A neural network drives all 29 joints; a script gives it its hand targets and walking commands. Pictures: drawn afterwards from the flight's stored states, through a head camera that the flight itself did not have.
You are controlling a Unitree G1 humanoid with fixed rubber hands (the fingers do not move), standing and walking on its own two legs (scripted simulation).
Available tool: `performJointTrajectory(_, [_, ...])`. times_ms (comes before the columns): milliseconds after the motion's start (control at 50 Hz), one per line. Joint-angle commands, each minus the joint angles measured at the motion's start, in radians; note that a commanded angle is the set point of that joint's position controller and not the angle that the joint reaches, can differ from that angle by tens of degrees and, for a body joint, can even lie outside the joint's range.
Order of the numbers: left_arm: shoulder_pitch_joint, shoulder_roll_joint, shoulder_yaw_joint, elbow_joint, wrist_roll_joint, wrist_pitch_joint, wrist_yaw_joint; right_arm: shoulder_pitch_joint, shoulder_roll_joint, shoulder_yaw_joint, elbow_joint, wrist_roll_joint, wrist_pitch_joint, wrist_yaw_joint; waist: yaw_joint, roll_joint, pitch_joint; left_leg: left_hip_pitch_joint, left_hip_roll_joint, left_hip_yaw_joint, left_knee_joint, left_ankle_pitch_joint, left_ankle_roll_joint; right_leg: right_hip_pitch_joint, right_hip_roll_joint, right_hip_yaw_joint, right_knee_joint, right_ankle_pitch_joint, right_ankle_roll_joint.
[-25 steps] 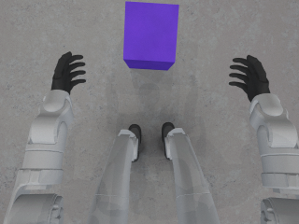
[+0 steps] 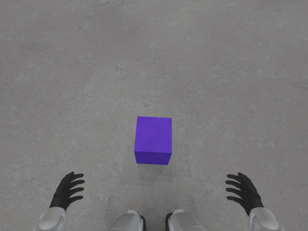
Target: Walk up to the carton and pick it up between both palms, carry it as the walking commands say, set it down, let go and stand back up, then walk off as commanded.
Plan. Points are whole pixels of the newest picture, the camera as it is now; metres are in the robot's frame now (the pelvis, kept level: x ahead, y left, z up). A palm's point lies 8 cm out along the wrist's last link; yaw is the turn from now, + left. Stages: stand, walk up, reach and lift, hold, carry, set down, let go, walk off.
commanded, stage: let go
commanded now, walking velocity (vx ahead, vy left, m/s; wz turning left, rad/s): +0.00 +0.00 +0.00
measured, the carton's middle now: (153, 141) +0.57 -0.02 -0.63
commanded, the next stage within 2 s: stand in 0.58 s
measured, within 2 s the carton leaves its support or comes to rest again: neither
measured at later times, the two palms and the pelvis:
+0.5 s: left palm (58, 205) +0.20 +0.24 -0.05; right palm (257, 200) +0.20 -0.26 -0.05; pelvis +0.05 -0.01 +0.01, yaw +0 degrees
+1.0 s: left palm (54, 215) +0.17 +0.25 -0.07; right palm (262, 206) +0.18 -0.27 -0.07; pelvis +0.07 -0.01 +0.01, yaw +0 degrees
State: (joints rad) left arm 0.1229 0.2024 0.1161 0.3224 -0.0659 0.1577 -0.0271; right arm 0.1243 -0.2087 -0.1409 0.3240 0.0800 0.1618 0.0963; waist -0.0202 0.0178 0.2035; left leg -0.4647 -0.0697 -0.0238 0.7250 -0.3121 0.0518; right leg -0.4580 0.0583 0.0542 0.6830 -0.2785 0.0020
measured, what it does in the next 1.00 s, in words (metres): shifts its weight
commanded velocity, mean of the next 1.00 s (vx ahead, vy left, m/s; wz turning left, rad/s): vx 0.00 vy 0.00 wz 0.00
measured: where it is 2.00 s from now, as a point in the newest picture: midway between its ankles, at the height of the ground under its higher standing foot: outside the picture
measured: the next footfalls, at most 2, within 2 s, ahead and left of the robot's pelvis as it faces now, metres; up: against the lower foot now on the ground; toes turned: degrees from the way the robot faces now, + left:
none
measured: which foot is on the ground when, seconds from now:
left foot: down 0.00-1.00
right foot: down 0.00-1.00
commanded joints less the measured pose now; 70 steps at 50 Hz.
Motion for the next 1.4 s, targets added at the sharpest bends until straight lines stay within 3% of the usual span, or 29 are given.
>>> performJointTrajectory(0, [0.101, 0.070, -0.074, -0.113, 0.093, -0.078, -0.020, 0.086, -0.086, 0.080, -0.090, -0.100, -0.083, 0.020, 0.020, 0.032, -0.339, 0.204, 0.088, -0.054, -0.333, -0.050, -0.054, 0.378, -0.024, -0.064, -0.167, -0.027, 0.001])
performJointTrajectory(20, [0.054, 0.094, -0.070, -0.159, 0.090, -0.088, -0.020, 0.058, -0.102, 0.087, -0.133, -0.077, -0.089, 0.022, 0.027, 0.038, -0.319, 0.192, 0.094, -0.061, -0.342, -0.061, -0.053, 0.392, -0.025, -0.066, -0.170, -0.027, 0.003])
performJointTrajectory(40, [0.040, 0.090, -0.067, -0.115, 0.086, -0.077, -0.025, 0.044, -0.110, 0.060, -0.118, -0.106, -0.081, 0.019, 0.012, -0.008, -0.261, 0.173, 0.087, -0.049, -0.350, -0.094, -0.053, 0.399, -0.030, -0.064, -0.190, -0.046, 0.001])
performJointTrajectory(80, [0.013, 0.104, -0.072, -0.147, 0.084, -0.084, -0.031, 0.030, -0.115, 0.062, -0.120, -0.102, -0.084, 0.023, 0.016, 0.032, -0.229, 0.169, 0.107, -0.050, -0.368, -0.136, -0.053, 0.424, -0.025, -0.066, -0.175, -0.045, 0.003])
performJointTrajectory(120, [0.038, 0.108, -0.075, -0.157, 0.072, -0.077, -0.033, 0.055, -0.122, 0.075, -0.118, -0.093, -0.072, 0.023, 0.034, 0.044, -0.220, 0.183, 0.109, -0.048, -0.363, -0.094, -0.063, 0.456, -0.024, -0.059, -0.170, -0.009, 0.001])
performJointTrajectory(160, [0.042, 0.106, -0.076, -0.139, 0.077, -0.068, -0.037, 0.066, -0.133, 0.064, -0.122, -0.097, -0.063, 0.025, 0.027, 0.043, -0.221, 0.206, 0.112, -0.054, -0.356, -0.047, -0.068, 0.458, -0.021, -0.058, -0.167, 0.015, 0.006])
performJointTrajectory(180, [0.039, 0.108, -0.080, -0.129, 0.072, -0.060, -0.042, 0.044, -0.113, 0.069, -0.131, -0.098, -0.062, 0.021, 0.023, -0.006, -0.211, 0.245, 0.089, -0.033, -0.334, -0.018, -0.070, 0.419, -0.034, -0.053, -0.199, 0.002, -0.001])
performJointTrajectory(200, [0.074, 0.108, -0.077, -0.124, 0.076, -0.052, -0.046, 0.099, -0.123, 0.083, -0.091, -0.083, -0.048, 0.021, 0.019, 0.022, -0.192, 0.261, 0.101, -0.045, -0.345, -0.035, -0.067, 0.429, -0.036, -0.057, -0.202, 0.002, 0.000])
performJointTrajectory(280, [0.084, 0.102, -0.073, -0.112, 0.071, -0.032, -0.054, 0.084, -0.134, 0.066, -0.121, -0.089, -0.034, 0.018, 0.013, -0.031, -0.188, 0.339, 0.081, -0.038, -0.317, 0.093, -0.071, 0.403, -0.043, -0.040, -0.228, 0.059, -0.003])
performJointTrajectory(380, [0.099, 0.110, -0.072, -0.076, 0.078, -0.024, -0.039, 0.092, -0.139, 0.071, -0.087, -0.095, -0.024, 0.006, 0.019, 0.000, -0.186, 0.397, 0.079, -0.039, -0.275, 0.238, -0.092, 0.367, -0.036, -0.032, -0.215, 0.134, -0.003])
performJointTrajectory(400, [0.110, 0.122, -0.060, -0.094, 0.077, -0.027, -0.039, 0.099, -0.133, 0.064, -0.106, -0.102, -0.021, 0.002, 0.018, -0.031, -0.243, 0.424, 0.074, -0.044, -0.262, 0.312, -0.087, 0.398, -0.027, -0.043, -0.196, 0.184, 0.004])
performJointTrajectory(540, [0.160, 0.130, -0.084, -0.055, 0.056, -0.073, -0.001, 0.132, -0.110, 0.091, -0.084, -0.093, 0.004, -0.041, 0.022, -0.033, -0.383, 0.503, 0.066, -0.049, -0.176, 0.550, -0.081, 0.376, -0.011, -0.027, -0.121, 0.374, 0.023])
performJointTrajectory(560, [0.101, 0.224, 0.013, 0.125, 0.116, -0.099, 0.024, 0.100, -0.211, 0.006, 0.063, -0.089, -0.064, -0.076, 0.043, -0.063, -0.543, 0.430, 0.120, -0.038, -0.101, 0.642, -0.065, 0.352, -0.087, -0.009, -0.124, 0.526, 0.009])
performJointTrajectory(600, [0.113, 0.227, 0.011, 0.146, 0.122, -0.115, 0.033, 0.096, -0.221, 0.008, 0.079, -0.112, -0.107, -0.090, 0.039, -0.051, -0.492, 0.385, 0.127, -0.058, -0.132, 0.625, -0.055, 0.345, -0.118, 0.031, -0.121, 0.607, -0.017])
performJointTrajectory(620, [0.123, 0.245, 0.017, 0.166, 0.131, -0.125, 0.038, 0.121, -0.226, 0.004, 0.100, -0.112, -0.120, -0.089, 0.033, -0.090, -0.475, 0.375, 0.132, -0.082, -0.156, 0.564, -0.045, 0.340, -0.119, 0.035, -0.125, 0.556, -0.030])
performJointTrajectory(660, [0.114, 0.223, 0.011, 0.202, 0.129, -0.132, 0.041, 0.109, -0.224, -0.003, 0.138, -0.120, -0.134, -0.086, 0.031, -0.030, -0.425, 0.372, 0.128, -0.087, -0.186, 0.501, -0.029, 0.281, -0.111, 0.034, -0.151, 0.452, -0.030])
performJointTrajectory(720, [0.094, 0.211, 0.009, 0.241, 0.138, -0.144, 0.043, 0.090, -0.212, 0.001, 0.181, -0.129, -0.157, -0.089, 0.035, -0.055, -0.348, 0.301, 0.129, -0.107, -0.220, 0.416, -0.024, 0.275, -0.103, 0.033, -0.190, 0.347, -0.032])
performJointTrajectory(800, [0.070, 0.210, 0.015, 0.259, 0.135, -0.170, 0.044, 0.074, -0.231, -0.001, 0.212, -0.131, -0.184, -0.102, 0.026, -0.030, -0.261, 0.233, 0.140, -0.137, -0.268, 0.299, -0.013, 0.222, -0.103, 0.061, -0.216, 0.232, -0.039])
performJointTrajectory(820, [0.081, 0.231, 0.020, 0.269, 0.138, -0.176, 0.048, 0.075, -0.225, -0.003, 0.224, -0.134, -0.187, -0.103, 0.031, -0.064, -0.256, 0.223, 0.144, -0.147, -0.270, 0.284, -0.005, 0.225, -0.105, 0.062, -0.214, 0.221, -0.038])
performJointTrajectory(840, [0.082, 0.225, 0.020, 0.283, 0.139, -0.183, 0.053, 0.094, -0.232, 0.000, 0.235, -0.133, -0.192, -0.107, 0.023, -0.077, -0.262, 0.212, 0.133, -0.139, -0.270, 0.278, -0.001, 0.249, -0.110, 0.072, -0.220, 0.256, -0.038])
performJointTrajectory(860, [0.079, 0.222, 0.015, 0.281, 0.134, -0.190, 0.052, 0.105, -0.224, -0.001, 0.248, -0.134, -0.197, -0.109, 0.014, -0.056, -0.255, 0.219, 0.136, -0.145, -0.282, 0.283, 0.000, 0.233, -0.116, 0.084, -0.223, 0.233, -0.045])
performJointTrajectory(880, [0.078, 0.218, 0.017, 0.280, 0.129, -0.194, 0.050, 0.082, -0.244, -0.004, 0.251, -0.134, -0.203, -0.111, 0.032, -0.004, -0.249, 0.200, 0.137, -0.150, -0.286, 0.263, 0.001, 0.247, -0.115, 0.086, -0.230, 0.210, -0.044])
performJointTrajectory(920, [0.080, 0.220, 0.015, 0.303, 0.130, -0.198, 0.047, 0.100, -0.224, 0.002, 0.261, -0.134, -0.209, -0.110, 0.023, -0.048, -0.228, 0.194, 0.137, -0.155, -0.291, 0.249, 0.000, 0.234, -0.115, 0.091, -0.241, 0.197, -0.045])
performJointTrajectory(1060, [0.071, 0.231, 0.019, 0.312, 0.126, -0.211, 0.045, 0.096, -0.236, -0.001, 0.275, -0.136, -0.225, -0.114, 0.032, -0.024, -0.207, 0.183, 0.145, -0.164, -0.324, 0.181, 0.003, 0.221, -0.107, 0.085, -0.248, 0.121, -0.044])
performJointTrajectory(1100, [0.055, 0.254, 0.026, 0.319, 0.128, -0.220, 0.042, 0.092, -0.250, -0.011, 0.277, -0.135, -0.229, -0.115, 0.030, -0.063, -0.208, 0.186, 0.139, -0.165, -0.325, 0.176, 0.005, 0.211, -0.100, 0.092, -0.261, 0.100, -0.042])
performJointTrajectory(1140, [0.056, 0.251, 0.030, 0.328, 0.123, -0.224, 0.039, 0.102, -0.250, -0.013, 0.288, -0.138, -0.238, -0.114, 0.032, -0.028, -0.205, 0.197, 0.146, -0.164, -0.322, 0.183, 0.010, 0.195, -0.112, 0.103, -0.255, 0.115, -0.051])
performJointTrajectory(1220, [0.069, 0.264, 0.030, 0.345, 0.125, -0.224, 0.042, 0.119, -0.260, -0.017, 0.304, -0.137, -0.240, -0.117, 0.026, -0.056, -0.172, 0.172, 0.138, -0.156, -0.319, 0.199, 0.010, 0.217, -0.119, 0.116, -0.263, 0.153, -0.060])
performJointTrajectory(1340, [0.063, 0.256, 0.019, 0.357, 0.118, -0.224, 0.037, 0.121, -0.248, -0.013, 0.307, -0.135, -0.240, -0.112, 0.019, -0.081, -0.120, 0.164, 0.136, -0.167, -0.334, 0.092, 0.018, 0.151, -0.118, 0.137, -0.291, 0.032, -0.065])
performJointTrajectory(1380, [0.059, 0.257, 0.018, 0.360, 0.113, -0.223, 0.035, 0.122, -0.250, -0.008, 0.319, -0.139, -0.241, -0.112, 0.031, -0.046, -0.107, 0.125, 0.154, -0.193, -0.362, 0.100, 0.016, 0.185, -0.107, 0.115, -0.261, 0.057, -0.064])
